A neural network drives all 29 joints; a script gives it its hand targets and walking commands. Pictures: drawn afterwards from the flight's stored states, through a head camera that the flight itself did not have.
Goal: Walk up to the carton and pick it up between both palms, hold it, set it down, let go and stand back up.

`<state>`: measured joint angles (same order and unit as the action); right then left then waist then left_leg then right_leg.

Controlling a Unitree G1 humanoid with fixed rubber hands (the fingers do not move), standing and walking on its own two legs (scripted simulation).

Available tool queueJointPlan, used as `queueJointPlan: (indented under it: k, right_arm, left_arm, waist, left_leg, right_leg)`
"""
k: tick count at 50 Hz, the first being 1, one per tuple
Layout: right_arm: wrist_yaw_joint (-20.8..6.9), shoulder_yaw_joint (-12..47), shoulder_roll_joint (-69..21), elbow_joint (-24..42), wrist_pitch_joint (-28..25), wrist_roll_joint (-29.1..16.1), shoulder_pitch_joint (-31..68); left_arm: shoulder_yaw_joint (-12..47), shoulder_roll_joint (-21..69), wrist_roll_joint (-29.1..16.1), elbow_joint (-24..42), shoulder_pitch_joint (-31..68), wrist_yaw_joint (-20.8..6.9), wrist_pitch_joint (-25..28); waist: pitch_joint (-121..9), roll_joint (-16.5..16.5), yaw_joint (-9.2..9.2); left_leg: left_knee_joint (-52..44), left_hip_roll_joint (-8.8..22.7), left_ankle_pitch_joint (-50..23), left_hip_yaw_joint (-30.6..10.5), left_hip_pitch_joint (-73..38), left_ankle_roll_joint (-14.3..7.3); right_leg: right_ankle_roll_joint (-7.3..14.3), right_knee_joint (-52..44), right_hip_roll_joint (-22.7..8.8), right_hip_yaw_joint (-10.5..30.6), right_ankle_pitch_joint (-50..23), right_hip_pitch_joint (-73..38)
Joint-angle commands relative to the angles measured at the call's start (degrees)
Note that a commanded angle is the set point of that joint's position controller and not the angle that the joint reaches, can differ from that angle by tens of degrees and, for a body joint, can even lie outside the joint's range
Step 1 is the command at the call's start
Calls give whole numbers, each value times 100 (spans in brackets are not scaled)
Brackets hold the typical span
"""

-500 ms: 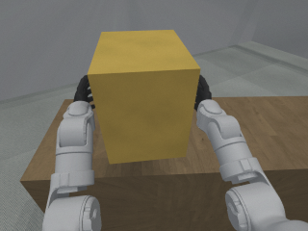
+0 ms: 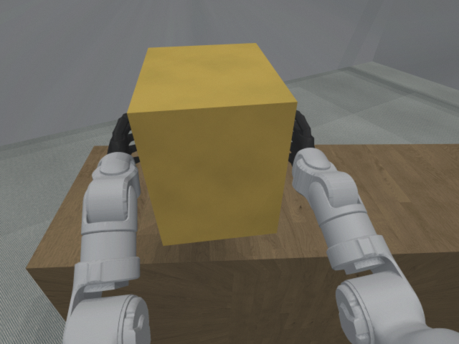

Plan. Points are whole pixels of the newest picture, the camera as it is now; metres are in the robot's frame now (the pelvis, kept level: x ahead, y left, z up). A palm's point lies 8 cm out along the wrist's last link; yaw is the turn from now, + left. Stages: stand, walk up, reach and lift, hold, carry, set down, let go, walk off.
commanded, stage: hold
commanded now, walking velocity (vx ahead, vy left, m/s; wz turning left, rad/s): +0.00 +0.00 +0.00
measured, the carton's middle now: (211, 139) +0.42 +0.01 +0.20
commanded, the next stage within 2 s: none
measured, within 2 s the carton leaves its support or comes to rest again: neither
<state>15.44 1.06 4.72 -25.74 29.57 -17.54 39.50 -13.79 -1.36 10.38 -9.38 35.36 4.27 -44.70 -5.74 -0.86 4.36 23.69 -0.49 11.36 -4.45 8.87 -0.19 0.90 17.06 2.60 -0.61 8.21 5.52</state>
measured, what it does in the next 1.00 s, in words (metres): stands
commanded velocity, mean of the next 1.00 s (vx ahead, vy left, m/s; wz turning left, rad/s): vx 0.00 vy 0.00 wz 0.00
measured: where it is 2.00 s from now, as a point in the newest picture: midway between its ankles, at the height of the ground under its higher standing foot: outside the picture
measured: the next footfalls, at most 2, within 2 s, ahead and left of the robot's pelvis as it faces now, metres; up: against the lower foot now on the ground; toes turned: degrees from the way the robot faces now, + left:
none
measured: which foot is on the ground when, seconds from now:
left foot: down 0.00-1.00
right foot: down 0.00-1.00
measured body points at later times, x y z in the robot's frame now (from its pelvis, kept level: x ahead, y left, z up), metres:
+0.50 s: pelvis +0.00 +0.00 +0.00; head -0.06 +0.02 +0.45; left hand +0.37 +0.16 +0.21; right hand +0.37 -0.14 +0.20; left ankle +0.02 +0.11 -0.75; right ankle +0.01 -0.11 -0.75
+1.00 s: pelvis +0.00 +0.00 +0.00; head -0.06 +0.02 +0.45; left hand +0.38 +0.16 +0.20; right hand +0.38 -0.14 +0.20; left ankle +0.02 +0.11 -0.75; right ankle +0.01 -0.11 -0.75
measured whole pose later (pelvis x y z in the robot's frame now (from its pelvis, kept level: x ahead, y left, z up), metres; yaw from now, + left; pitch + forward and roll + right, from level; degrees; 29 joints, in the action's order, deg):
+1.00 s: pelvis +0.00 +0.00 +0.00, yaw +0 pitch -4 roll -2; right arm 15.4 0.8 4.7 -27.6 29.6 -17.5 40.5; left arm -14.3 -1.3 10.7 -11.6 36.3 4.1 -44.3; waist -5.7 -0.7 4.1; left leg 23.4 -0.6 11.3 -4.5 8.3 -0.3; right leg 0.8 16.6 2.6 -0.3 8.1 5.0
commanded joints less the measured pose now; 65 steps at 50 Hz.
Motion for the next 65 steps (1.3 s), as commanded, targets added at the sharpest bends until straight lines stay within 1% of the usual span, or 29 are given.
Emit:
queueJointPlan:
  k: [1,3,5,6,8,9,11,14,18,19,22,23,24,26,29,32,33,36,37,38,39,43,46,48,51,56,59,62,65]
  right_arm:
    - [-688,2173,-3973,2214,-397,-711,5318]
    - [-743,2070,-3955,2141,-434,-678,5460]
    - [-777,2009,-3948,2110,-481,-641,5547]
    - [-789,2054,-4050,2204,-500,-691,5593]
    - [-781,2103,-4102,2288,-513,-658,5658]
    - [-779,2152,-4206,2299,-519,-708,5617]
    - [-742,2192,-4186,2469,-502,-741,5802]
    - [-713,2121,-4131,2135,-444,-747,5574]
    - [-654,2125,-4072,2119,-427,-748,5372]
    - [-636,2180,-4119,2360,-439,-811,5420]
    - [-629,2206,-4052,2485,-426,-822,5336]
    - [-627,2178,-4084,2318,-408,-727,5406]
    - [-647,2142,-4077,2305,-419,-699,5466]
    - [-659,2193,-4107,2516,-467,-741,5517]
    - [-679,2133,-4140,2202,-419,-650,5543]
    - [-695,2217,-4187,2324,-449,-783,5584]
    - [-700,2194,-4174,2254,-433,-734,5658]
    - [-688,2142,-4137,2362,-460,-687,5694]
    - [-683,2136,-4168,2295,-454,-712,5583]
    - [-676,2194,-4138,2412,-448,-757,5557]
    - [-665,2169,-4083,2353,-413,-767,5494]
    - [-709,1938,-3942,1919,-359,-608,5390]
    - [-699,2114,-4050,2219,-431,-729,5484]
    - [-702,2111,-4079,2237,-429,-778,5498]
    - [-702,2222,-4069,2716,-490,-827,5689]
    - [-685,2218,-3961,2522,-396,-870,5190]
    - [-709,2103,-3832,2356,-383,-768,5196]
    - [-744,2081,-3960,2258,-442,-639,5426]
    - [-777,2035,-4032,2257,-513,-666,5480]
  left_arm:
    - [3190,3971,-999,1131,4850,-828,597]
    - [3106,3979,-983,869,4805,-866,539]
    - [3229,4060,-1071,1022,5009,-830,606]
    - [3278,4095,-1130,1033,5049,-808,627]
    - [3322,4190,-1237,1178,5139,-765,670]
    - [3278,4166,-1183,1193,5157,-755,703]
    - [3259,4130,-1176,1071,5096,-764,659]
    - [3040,3968,-1038,873,4942,-823,628]
    - [3082,3925,-1066,976,4881,-874,604]
    - [3228,3989,-1190,1237,4952,-874,632]
    - [3131,3962,-1070,1185,4826,-871,640]
    - [3016,3925,-986,1094,4868,-887,617]
    - [3113,3944,-1013,1073,4992,-888,615]
    - [3177,3970,-1037,1132,4868,-880,605]
    - [3076,3977,-1025,891,4966,-870,624]
    - [3147,4035,-1061,1099,5015,-843,633]
    - [3176,4011,-1106,996,5108,-830,630]
    - [3160,4107,-1129,1033,5065,-821,640]
    - [3256,4072,-1180,1164,5106,-811,654]
    - [3209,4091,-1153,1166,5066,-807,652]
    - [3199,4046,-1118,1034,4880,-819,613]
    - [2948,4025,-969,703,4856,-903,559]
    - [3156,4016,-1066,994,4964,-869,612]
    - [3228,4077,-1075,1158,5049,-852,626]
    - [3334,4189,-1184,1352,5005,-784,665]
    - [3212,3933,-1045,1368,4635,-829,566]
    - [3123,3964,-957,1197,4659,-839,528]
    - [3096,3993,-980,1048,4848,-888,546]
    - [3233,4110,-1085,1137,4984,-843,605]
  waist:
    - [-2437,445,23]
    - [-2321,529,-19]
    - [-2562,545,54]
    - [-2579,498,-30]
    - [-2914,474,65]
    - [-2768,438,-54]
    - [-2865,378,-41]
    - [-2676,263,-63]
    - [-2493,414,94]
    - [-2841,416,103]
    - [-2652,572,30]
    - [-2505,378,-7]
    - [-2639,437,54]
    - [-2731,468,17]
    - [-2462,287,-18]
    - [-2595,404,-96]
    - [-2593,380,-6]
    - [-2725,443,-22]
    - [-2859,505,70]
    - [-2793,472,-17]
    - [-2742,408,47]
    - [-2191,516,35]
    - [-2545,452,20]
    - [-2722,573,74]
    - [-3049,495,55]
    - [-2667,462,-30]
    - [-2299,589,14]
    - [-2270,429,-45]
    - [-2595,567,0]
  left_leg:
    - [-222,-94,-1704,60,-1136,230]
    - [-311,-97,-1315,94,-1063,192]
    - [-285,-64,-1441,85,-1130,213]
    - [-271,-72,-1548,81,-1206,221]
    - [-194,-78,-1682,64,-1249,213]
    - [-179,-123,-1636,20,-1133,186]
    - [-99,-122,-1823,49,-1211,194]
    - [-250,-146,-1403,104,-1036,80]
    - [-163,-157,-1687,82,-1088,143]
    - [-98,-160,-1953,69,-1305,194]
    - [-114,-154,-1924,16,-1229,228]
    - [-151,-177,-1757,35,-1186,189]
    - [-211,-160,-1596,75,-1267,191]
    - [-126,-150,-1668,53,-1242,186]
    - [-282,-173,-1227,114,-1030,153]
    - [-197,-155,-1562,66,-1153,135]
    - [-218,-133,-1454,84,-1149,135]
    - [-206,-142,-1571,75,-1104,160]
    - [-146,-145,-1631,76,-1208,190]
    - [-121,-139,-1836,46,-1196,188]
    - [-118,-129,-1888,33,-1253,212]
    - [-321,-115,-1194,48,-959,179]
    - [-182,-121,-1706,41,-1102,210]
    - [-134,-119,-1874,63,-1247,225]
    - [-48,-129,-2137,30,-1374,287]
    - [-68,-129,-2200,71,-1262,283]
    - [-220,-90,-1784,48,-1135,253]
    - [-340,-96,-1353,98,-1110,190]
    - [-199,-124,-1497,97,-1244,204]
  right_leg:
    - [-318,-183,119,-28,-979,-366]
    - [-291,-242,100,-38,-519,-285]
    - [-252,-240,159,-39,-524,-325]
    - [-257,-228,153,-40,-702,-281]
    - [-286,-182,137,-17,-865,-354]
    - [-300,-168,92,15,-946,-368]
    - [-299,-141,137,36,-1150,-502]
    - [-353,-199,91,46,-894,-561]
    - [-341,-156,66,61,-1250,-627]
    - [-315,-127,120,26,-1446,-720]
    - [-348,-145,42,65,-1482,-538]
    - [-372,-163,69,23,-1342,-512]
    - [-366,-165,96,-29,-1022,-525]
    - [-343,-133,104,-9,-1107,-549]
    - [-348,-220,79,-6,-753,-412]
    - [-338,-180,94,21,-983,-416]
    - [-321,-178,119,17,-836,-355]
    - [-316,-183,132,20,-915,-480]
    - [-295,-167,135,23,-956,-483]
    - [-354,-145,114,29,-1179,-486]
    - [-337,-166,125,39,-1224,-465]
    - [-291,-277,74,37,-536,-409]
    - [-324,-171,102,-14,-1094,-551]
    - [-308,-158,144,12,-1163,-571]
    - [-298,-111,169,-9,-1362,-551]
    - [-322,-136,177,-11,-1508,-664]
    - [-270,-208,130,-16,-969,-478]
    - [-284,-250,95,-24,-641,-369]
    - [-281,-198,104,4,-758,-329]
